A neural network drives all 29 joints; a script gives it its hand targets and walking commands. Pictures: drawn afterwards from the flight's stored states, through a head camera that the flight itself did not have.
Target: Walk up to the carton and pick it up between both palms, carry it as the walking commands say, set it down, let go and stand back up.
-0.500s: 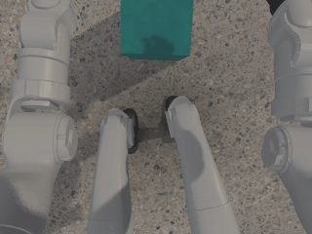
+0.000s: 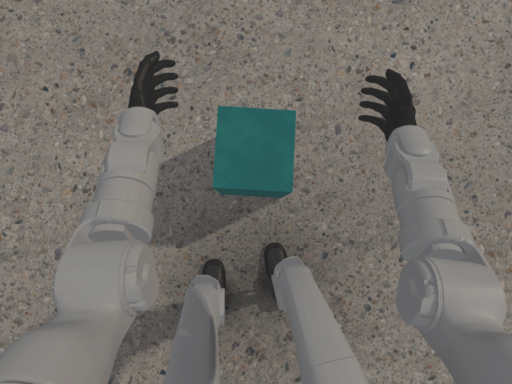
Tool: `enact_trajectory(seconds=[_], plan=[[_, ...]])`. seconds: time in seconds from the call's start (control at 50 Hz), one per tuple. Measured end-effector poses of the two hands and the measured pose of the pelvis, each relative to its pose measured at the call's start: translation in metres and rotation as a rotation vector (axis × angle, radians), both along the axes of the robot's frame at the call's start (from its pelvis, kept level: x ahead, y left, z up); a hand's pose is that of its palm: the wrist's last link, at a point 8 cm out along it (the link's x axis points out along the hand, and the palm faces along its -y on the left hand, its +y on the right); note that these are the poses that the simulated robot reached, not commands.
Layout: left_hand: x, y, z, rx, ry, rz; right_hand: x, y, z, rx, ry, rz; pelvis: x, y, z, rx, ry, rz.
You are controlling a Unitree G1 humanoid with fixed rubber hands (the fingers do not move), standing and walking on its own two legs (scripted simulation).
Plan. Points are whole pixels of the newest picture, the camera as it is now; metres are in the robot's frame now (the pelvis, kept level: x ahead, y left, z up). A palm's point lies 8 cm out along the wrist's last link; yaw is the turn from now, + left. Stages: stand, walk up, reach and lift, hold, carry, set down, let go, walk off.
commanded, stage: let go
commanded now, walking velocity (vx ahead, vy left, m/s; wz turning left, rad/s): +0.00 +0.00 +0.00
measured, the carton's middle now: (254, 157) +0.49 -0.06 -0.55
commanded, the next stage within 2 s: stand in 1.20 s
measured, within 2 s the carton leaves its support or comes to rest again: neither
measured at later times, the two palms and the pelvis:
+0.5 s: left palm (59, 222) +0.35 +0.20 -0.01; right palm (452, 221) +0.29 -0.24 +0.01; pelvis +0.08 +0.00 +0.08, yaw -2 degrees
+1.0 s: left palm out of the picture +0.26 +0.27 +0.03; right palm (424, 279) +0.23 -0.19 +0.02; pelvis +0.09 +0.05 +0.09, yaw -3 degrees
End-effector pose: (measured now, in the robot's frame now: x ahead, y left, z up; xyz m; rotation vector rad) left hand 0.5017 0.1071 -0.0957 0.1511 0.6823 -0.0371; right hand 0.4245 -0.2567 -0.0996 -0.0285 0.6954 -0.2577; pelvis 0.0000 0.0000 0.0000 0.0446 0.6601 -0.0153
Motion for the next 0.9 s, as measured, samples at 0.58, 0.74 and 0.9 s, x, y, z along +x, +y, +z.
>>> enact_trajectory(seconds=[0.58, 0.74, 0.9], plan=[[-0.190, 0.108, 0.090, 0.061, 0.105, 0.040, -0.166, 0.032, 0.117, -0.048, 0.127, 0.152, 0.085, 0.011, 0.090, -0.048, -0.439, -0.011], [-0.241, 0.148, 0.109, 0.067, 0.122, 0.047, -0.195, 0.056, 0.127, -0.048, 0.145, 0.163, 0.090, 0.035, 0.097, -0.062, -0.610, -0.021], [-0.250, 0.166, 0.119, 0.081, 0.138, 0.037, -0.191, 0.074, 0.125, -0.024, 0.122, 0.178, 0.088, 0.050, 0.096, -0.075, -0.730, -0.036]])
